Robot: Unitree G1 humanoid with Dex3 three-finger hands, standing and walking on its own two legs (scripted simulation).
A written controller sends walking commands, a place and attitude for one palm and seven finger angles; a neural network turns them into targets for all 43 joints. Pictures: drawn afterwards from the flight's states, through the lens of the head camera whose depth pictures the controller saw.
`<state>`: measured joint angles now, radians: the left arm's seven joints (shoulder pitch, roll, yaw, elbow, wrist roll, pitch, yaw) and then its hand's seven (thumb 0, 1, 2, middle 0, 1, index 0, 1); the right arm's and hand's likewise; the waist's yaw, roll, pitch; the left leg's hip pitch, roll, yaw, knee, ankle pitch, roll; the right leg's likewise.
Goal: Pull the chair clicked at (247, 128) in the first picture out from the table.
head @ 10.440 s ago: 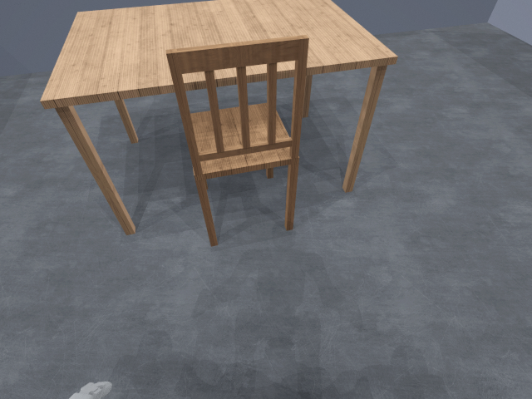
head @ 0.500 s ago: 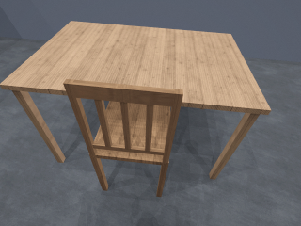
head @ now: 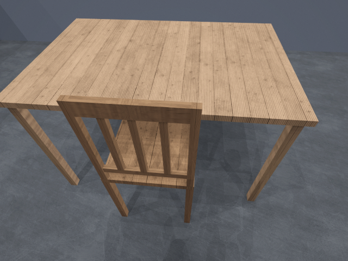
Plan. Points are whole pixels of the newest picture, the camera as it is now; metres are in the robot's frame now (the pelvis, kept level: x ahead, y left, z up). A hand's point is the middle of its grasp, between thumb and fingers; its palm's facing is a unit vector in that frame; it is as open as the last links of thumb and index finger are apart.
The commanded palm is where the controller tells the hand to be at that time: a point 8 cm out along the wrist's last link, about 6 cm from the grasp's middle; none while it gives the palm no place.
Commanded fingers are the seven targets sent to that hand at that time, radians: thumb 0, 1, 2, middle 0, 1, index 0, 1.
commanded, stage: come to a stop and stand still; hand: left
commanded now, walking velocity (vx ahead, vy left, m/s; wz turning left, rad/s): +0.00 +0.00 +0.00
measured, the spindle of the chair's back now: (139, 147) +0.47 +0.15 -0.09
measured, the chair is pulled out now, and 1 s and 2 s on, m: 0.00 0.00 0.00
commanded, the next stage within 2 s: look again from close up in 0.12 s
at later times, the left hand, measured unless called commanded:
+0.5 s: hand out of the picture -0.04 +0.21 -0.18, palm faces +0.03 -0.98 -0.17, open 7.4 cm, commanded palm none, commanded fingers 0.00 0.90 0.90 -0.20 -0.30 -0.20 -0.30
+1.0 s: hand out of the picture -0.03 +0.22 -0.18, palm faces +0.02 -0.98 -0.17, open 7.3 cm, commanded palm none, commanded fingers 0.00 0.90 0.90 -0.20 -0.30 -0.20 -0.30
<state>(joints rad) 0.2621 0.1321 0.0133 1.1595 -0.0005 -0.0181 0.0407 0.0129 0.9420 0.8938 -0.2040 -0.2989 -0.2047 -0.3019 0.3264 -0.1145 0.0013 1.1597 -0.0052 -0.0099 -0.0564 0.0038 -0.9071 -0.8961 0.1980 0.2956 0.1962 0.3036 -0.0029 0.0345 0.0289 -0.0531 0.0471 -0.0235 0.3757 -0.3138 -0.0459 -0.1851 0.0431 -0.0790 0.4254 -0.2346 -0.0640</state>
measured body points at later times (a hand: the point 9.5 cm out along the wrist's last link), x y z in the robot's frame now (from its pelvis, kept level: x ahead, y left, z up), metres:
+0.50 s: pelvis -0.03 +0.04 -0.01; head -0.04 +0.04 +0.44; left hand -0.04 +0.26 -0.17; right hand -0.03 -0.18 -0.16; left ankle -0.06 +0.13 -0.74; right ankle +0.00 -0.08 -0.74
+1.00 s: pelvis -0.01 +0.06 +0.00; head +0.00 +0.06 +0.45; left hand -0.03 +0.27 -0.16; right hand -0.03 -0.15 -0.17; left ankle -0.06 +0.13 -0.74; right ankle +0.00 -0.08 -0.74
